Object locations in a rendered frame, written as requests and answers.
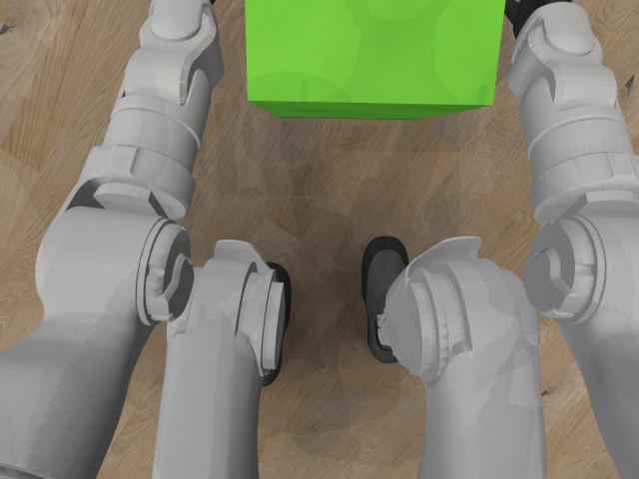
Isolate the robot left shin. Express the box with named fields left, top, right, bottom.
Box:
left=167, top=239, right=271, bottom=375

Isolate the robot right upper arm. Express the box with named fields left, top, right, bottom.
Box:
left=522, top=214, right=639, bottom=479

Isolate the left robot foot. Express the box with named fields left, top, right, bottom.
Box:
left=261, top=262, right=292, bottom=386

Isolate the carton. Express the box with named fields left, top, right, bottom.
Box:
left=245, top=0, right=505, bottom=120

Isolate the robot left upper arm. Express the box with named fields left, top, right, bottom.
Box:
left=0, top=206, right=195, bottom=479

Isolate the robot left forearm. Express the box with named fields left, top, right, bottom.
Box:
left=35, top=0, right=225, bottom=301

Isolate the right robot hand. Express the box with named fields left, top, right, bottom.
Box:
left=504, top=0, right=572, bottom=39

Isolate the robot right forearm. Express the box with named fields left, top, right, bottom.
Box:
left=507, top=2, right=639, bottom=226

